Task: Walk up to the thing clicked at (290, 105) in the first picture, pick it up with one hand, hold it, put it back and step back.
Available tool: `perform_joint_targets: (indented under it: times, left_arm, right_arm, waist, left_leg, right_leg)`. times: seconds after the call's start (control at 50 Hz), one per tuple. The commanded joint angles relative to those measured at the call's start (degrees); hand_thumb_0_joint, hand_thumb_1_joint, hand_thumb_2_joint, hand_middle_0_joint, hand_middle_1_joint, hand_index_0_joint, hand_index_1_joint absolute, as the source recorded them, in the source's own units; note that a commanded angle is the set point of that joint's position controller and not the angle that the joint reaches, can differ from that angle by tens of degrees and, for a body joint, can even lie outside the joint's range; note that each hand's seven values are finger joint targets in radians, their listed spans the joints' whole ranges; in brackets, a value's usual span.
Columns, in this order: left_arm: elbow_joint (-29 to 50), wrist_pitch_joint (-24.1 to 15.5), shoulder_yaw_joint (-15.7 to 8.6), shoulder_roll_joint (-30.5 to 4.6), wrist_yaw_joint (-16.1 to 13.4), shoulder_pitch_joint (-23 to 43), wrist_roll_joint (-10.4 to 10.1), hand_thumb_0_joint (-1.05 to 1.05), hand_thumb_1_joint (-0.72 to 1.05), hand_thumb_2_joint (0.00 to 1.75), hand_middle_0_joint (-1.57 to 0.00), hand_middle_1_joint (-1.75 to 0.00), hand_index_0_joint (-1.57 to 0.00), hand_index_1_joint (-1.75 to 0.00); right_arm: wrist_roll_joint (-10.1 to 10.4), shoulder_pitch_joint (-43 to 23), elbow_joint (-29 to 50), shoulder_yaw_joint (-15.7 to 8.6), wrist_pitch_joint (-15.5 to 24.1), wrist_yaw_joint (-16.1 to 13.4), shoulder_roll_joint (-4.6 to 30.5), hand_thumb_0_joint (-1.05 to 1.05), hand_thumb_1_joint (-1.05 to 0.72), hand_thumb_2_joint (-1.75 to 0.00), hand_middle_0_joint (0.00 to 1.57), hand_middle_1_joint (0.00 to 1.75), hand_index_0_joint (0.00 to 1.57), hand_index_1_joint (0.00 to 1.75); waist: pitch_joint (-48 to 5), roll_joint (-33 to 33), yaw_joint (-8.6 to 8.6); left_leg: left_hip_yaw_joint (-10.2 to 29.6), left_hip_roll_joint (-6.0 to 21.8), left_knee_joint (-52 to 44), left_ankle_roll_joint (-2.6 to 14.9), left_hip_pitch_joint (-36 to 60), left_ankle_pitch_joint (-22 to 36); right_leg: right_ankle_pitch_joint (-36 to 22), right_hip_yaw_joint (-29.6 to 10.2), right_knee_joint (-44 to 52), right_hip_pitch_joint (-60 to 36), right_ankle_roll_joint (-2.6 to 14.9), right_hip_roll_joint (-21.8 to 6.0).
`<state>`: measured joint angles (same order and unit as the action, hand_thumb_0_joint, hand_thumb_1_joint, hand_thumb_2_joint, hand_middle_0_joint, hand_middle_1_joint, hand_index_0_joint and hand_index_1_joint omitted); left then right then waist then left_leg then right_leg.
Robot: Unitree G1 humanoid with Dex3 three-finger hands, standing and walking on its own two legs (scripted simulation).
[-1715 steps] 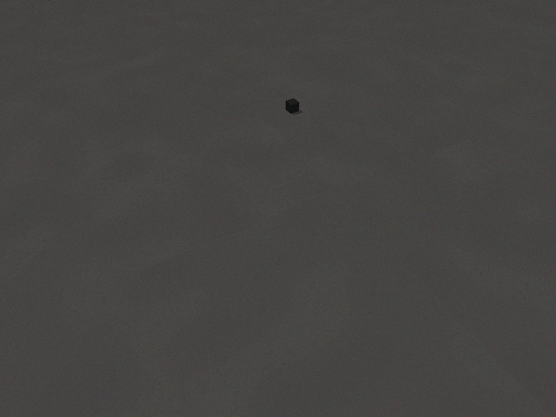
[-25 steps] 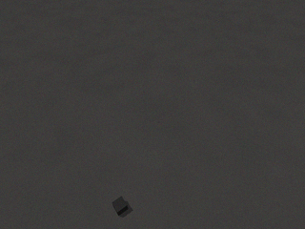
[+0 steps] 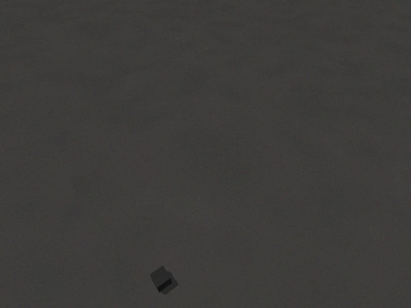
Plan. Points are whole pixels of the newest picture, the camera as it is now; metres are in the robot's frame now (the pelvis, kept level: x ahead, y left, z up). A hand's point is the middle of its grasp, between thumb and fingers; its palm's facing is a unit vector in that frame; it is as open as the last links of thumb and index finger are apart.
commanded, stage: stand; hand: left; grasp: from above
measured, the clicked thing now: (161, 278) +0.43 +0.23 -0.75
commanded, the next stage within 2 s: step back in 0.80 s
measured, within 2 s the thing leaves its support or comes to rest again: neither
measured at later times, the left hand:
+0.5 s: hand out of the picture +0.07 +0.24 -0.16, palm faces +0.00 -0.94 -0.34, open 7.4 cm
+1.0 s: hand out of the picture +0.08 +0.27 -0.17, palm faces +0.00 -0.93 -0.37, open 7.4 cm
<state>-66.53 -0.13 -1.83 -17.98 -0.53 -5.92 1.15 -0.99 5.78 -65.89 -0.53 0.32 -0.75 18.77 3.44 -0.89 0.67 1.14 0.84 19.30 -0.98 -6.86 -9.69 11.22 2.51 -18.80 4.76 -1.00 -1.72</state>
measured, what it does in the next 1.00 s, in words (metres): stands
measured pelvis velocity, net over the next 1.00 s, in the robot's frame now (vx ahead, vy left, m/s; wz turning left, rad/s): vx -0.02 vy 0.01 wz -0.01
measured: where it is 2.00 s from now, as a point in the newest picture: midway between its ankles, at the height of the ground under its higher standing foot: outside the picture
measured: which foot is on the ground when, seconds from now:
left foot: down 0.00-1.00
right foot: down 0.00-1.00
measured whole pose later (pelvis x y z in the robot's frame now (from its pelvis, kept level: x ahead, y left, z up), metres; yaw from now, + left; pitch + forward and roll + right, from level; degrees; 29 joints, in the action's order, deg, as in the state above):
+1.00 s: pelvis -0.02 +0.01 -0.01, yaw +0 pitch -2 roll -1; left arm -58.0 1.8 -3.4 -20.8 -0.4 -4.0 0.6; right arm 0.2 4.2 -59.3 -2.6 -2.4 0.6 22.4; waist 8.3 -0.7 0.0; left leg 1.8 -0.3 38.1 1.8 -17.9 -17.1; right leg 14.4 1.8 -29.7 13.7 -0.6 -2.0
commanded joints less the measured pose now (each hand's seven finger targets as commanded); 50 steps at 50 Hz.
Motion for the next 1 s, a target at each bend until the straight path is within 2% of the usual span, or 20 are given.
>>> perform_joint_targets:
  times: [0.0,0.08,0.12,0.2,0.26,0.34,0.42,0.52,0.68,0.76,0.78,0.82,0.86,0.88,0.9,0.94,0.96,0.98]
  left_arm:
    - [3.0,-1.3,-2.0,-12.4,-0.6,1.5,-0.3,0.0,0.9,0.9,-0.2,-0.3,-0.2,-0.3]
    - [3.3,-1.4,-1.8,-12.2,-0.6,1.4,-0.3,0.0,0.9,0.9,-0.2,-0.3,-0.2,-0.3]
    - [3.5,-1.5,-1.9,-12.5,-0.5,1.7,-0.3,0.0,0.9,0.9,-0.2,-0.3,-0.2,-0.3]
    - [3.8,-1.5,-1.8,-12.7,-0.6,1.8,-0.3,0.0,0.9,0.9,-0.2,-0.3,-0.2,-0.3]
    - [3.6,-1.4,-1.8,-12.6,-0.6,1.9,-0.3,0.0,0.9,0.9,-0.2,-0.3,-0.2,-0.3]
    - [3.6,-1.3,-1.7,-12.5,-0.4,1.5,-0.4,0.0,0.9,0.9,-0.2,-0.3,-0.2,-0.3]
    - [4.0,-1.5,-1.7,-13.0,-0.4,2.0,-0.3,0.0,0.9,0.9,-0.2,-0.3,-0.2,-0.3]
    - [4.2,-1.6,-1.6,-12.9,-0.4,1.7,-0.4,0.0,0.9,0.9,-0.2,-0.3,-0.2,-0.3]
    - [4.3,-1.5,-1.4,-13.0,-0.3,1.6,-0.4,0.0,0.9,0.9,-0.2,-0.3,-0.2,-0.3]
    - [4.3,-1.6,-1.3,-13.1,-0.3,1.3,-0.4,0.0,0.9,0.9,-0.2,-0.3,-0.2,-0.3]
    - [5.9,-1.1,-3.8,-17.7,-0.5,1.5,-1.6,0.0,0.9,0.9,-0.2,-0.3,-0.2,-0.3]
    - [8.0,-0.8,-4.1,-17.4,-0.8,0.5,-1.9,0.0,0.9,0.9,-0.2,-0.3,-0.2,-0.3]
    - [9.9,-0.4,-4.7,-17.6,-0.9,1.2,-1.7,0.0,0.9,0.9,-0.2,-0.3,-0.2,-0.3]
    - [11.0,-0.2,-4.7,-18.0,-0.8,1.9,-1.5,0.0,0.9,0.9,-0.2,-0.3,-0.2,-0.3]
    - [12.1,0.1,-4.8,-18.5,-0.9,3.0,-1.2,0.0,0.9,0.9,-0.2,-0.3,-0.2,-0.3]
    - [15.0,0.5,-5.1,-19.3,-0.9,6.3,-0.4,0.0,0.9,0.9,-0.2,-0.3,-0.2,-0.3]
    - [16.1,0.7,-5.1,-19.3,-0.9,7.9,-0.1,0.0,0.9,0.9,-0.2,-0.3,-0.2,-0.3]
    - [16.8,0.9,-4.9,-18.9,-0.9,8.1,0.1,0.0,0.9,0.9,-0.2,-0.3,-0.2,-0.3]
  right_arm:
    - [0.0,-1.6,3.1,-1.9,1.2,-0.4,11.4,0.0,-0.9,-0.9,0.2,0.3,0.2,0.3]
    - [0.1,-2.0,3.3,-1.9,1.4,-0.4,11.7,0.0,-0.9,-0.9,0.2,0.3,0.2,0.3]
    - [0.0,-1.9,3.2,-1.8,1.4,-0.4,11.7,0.0,-0.9,-0.9,0.2,0.3,0.2,0.3]
    - [0.1,-2.3,3.3,-1.8,1.4,-0.4,11.7,0.0,-0.9,-0.9,0.2,0.3,0.2,0.3]
    - [0.0,-1.8,3.2,-1.7,1.2,-0.4,11.7,0.0,-0.9,-0.9,0.2,0.3,0.2,0.3]
    - [0.1,-2.0,3.1,-1.8,1.2,-0.2,12.2,0.0,-0.9,-0.9,0.2,0.3,0.2,0.3]
    - [0.1,-2.0,3.2,-1.8,1.3,-0.1,12.0,0.0,-0.9,-0.9,0.2,0.3,0.2,0.3]
    - [0.1,-2.0,3.3,-1.9,1.4,-0.1,12.3,0.0,-0.9,-0.9,0.2,0.3,0.2,0.3]
    - [0.1,-1.2,3.0,-1.7,1.3,-0.1,12.3,0.0,-0.9,-0.9,0.2,0.3,0.2,0.3]
    - [0.1,-1.3,3.2,-1.7,1.4,0.0,12.3,0.0,-0.9,-0.9,0.2,0.3,0.2,0.3]
    - [0.7,-3.5,4.9,-3.0,0.3,0.4,15.5,0.0,-0.9,-0.9,0.2,0.3,0.2,0.3]
    - [1.5,-1.6,6.3,-2.9,-0.3,0.5,14.3,0.0,-0.9,-0.9,0.2,0.3,0.2,0.3]
    - [1.6,-0.7,7.7,-3.4,-0.9,0.6,13.8,0.0,-0.9,-0.9,0.2,0.3,0.2,0.3]
    - [1.5,-0.7,8.4,-3.7,-1.3,0.7,14.0,0.0,-0.9,-0.9,0.2,0.3,0.2,0.3]
    - [1.4,-0.4,8.8,-3.9,-1.7,0.7,13.6,0.0,-0.9,-0.9,0.2,0.3,0.2,0.3]
    - [1.0,2.9,9.6,-4.3,-2.4,1.1,13.1,0.0,-0.9,-0.9,0.2,0.3,0.2,0.3]
    - [0.9,4.3,10.0,-4.6,-2.7,1.3,13.1,0.0,-0.9,-0.9,0.2,0.3,0.2,0.3]
    - [1.0,4.7,10.6,-4.7,-2.8,1.5,13.1,0.0,-0.9,-0.9,0.2,0.3,0.2,0.3]
  waist:
    - [-3.7,0.7,-0.47]
    - [-4.8,0.4,-0.33]
    - [-4.6,0.8,-0.44]
    - [-5.6,1.1,-0.3]
    - [-4.1,0.9,-0.72]
    - [-3.3,0.2,-0.47]
    - [-3.8,0.9,-0.46]
    - [-4.9,0.7,-0.44]
    - [-3.5,0.8,-0.68]
    - [-4.2,1.2,-0.71]
    - [1.5,1.9,-0.66]
    - [-2.9,2.0,-1.03]
    - [-7.3,4.0,-1.33]
    - [-7.9,5.4,-1.3]
    - [-7.7,7.3,-1.38]
    - [-7.1,11.6,-2.55]
    - [-6.5,12.2,-3.19]
    - [-5.5,12.2,-3.37]
  left_leg:
    - [4.5,6.2,-2.9,1.82,0.4,6.8]
    - [4.4,6.3,-2.4,1.92,1.1,10.0]
    - [4.3,6.4,-2.5,1.78,1.2,9.5]
    - [4.3,6.5,-2.2,1.86,2.1,11.9]
    - [4.0,6.3,-2.8,1.75,1.1,8.6]
    - [4.2,6.2,-3.7,1.7,0.0,4.6]
    - [4.4,6.4,-3.6,1.7,0.6,6.9]
    - [4.2,6.6,-2.8,1.79,1.6,9.3]
    - [4.2,6.2,-3.9,1.62,-0.1,5.1]
    - [4.2,6.4,-3.2,1.62,0.9,7.5]
    - [4.4,5.0,3.3,3.04,-3.4,15.7]
    - [2.9,4.3,7.5,3.4,-3.6,17.4]
    - [1.9,2.7,12.7,3.51,-3.2,15.3]
    - [0.9,1.1,15.7,3.31,-3.3,12.2]
    - [0.0,-0.6,19.5,2.98,-3.8,6.0]
    - [0.1,-2.6,26.4,3.47,-4.9,-10.6]
    - [1.3,-2.4,29.1,3.87,-4.3,-15.6]
    - [1.5,-2.0,27.6,4.18,-4.9,-15.9]
  right_leg:
    - [-5.4,-5.3,3.6,-0.1,1.5,-6.0]
    - [-8.9,-5.2,3.2,-0.7,1.56,-6.1]
    - [-8.4,-5.2,3.3,-0.6,1.45,-6.0]
    - [-10.9,-5.0,2.8,-1.0,1.42,-6.2]
    - [-8.3,-5.1,3.6,-0.1,1.44,-6.0]
    - [-5.2,-5.4,4.1,0.3,1.62,-5.9]
    - [-5.5,-5.3,3.7,0.3,1.79,-6.0]
    - [-8.5,-5.3,3.3,-0.3,1.83,-6.2]
    - [-5.5,-5.4,3.9,0.5,1.81,-6.0]
    - [-6.8,-5.5,3.8,0.8,1.81,-6.0]
    - [-17.6,-6.8,-0.7,4.5,2.63,-5.6]
    - [-22.0,-6.8,-3.4,2.6,4.38,-6.7]
    - [-22.5,-8.4,-4.1,2.4,7.08,-8.6]
    - [-22.5,-10.4,-3.8,4.1,8.53,-10.4]
    - [-22.3,-11.9,-3.2,6.1,10.43,-12.5]
    - [-19.9,-14.6,-3.1,10.5,13.93,-17.1]
    - [-18.6,-14.0,-4.4,13.6,14.34,-17.7]
    - [-17.7,-12.7,-6.1,14.2,13.76,-16.5]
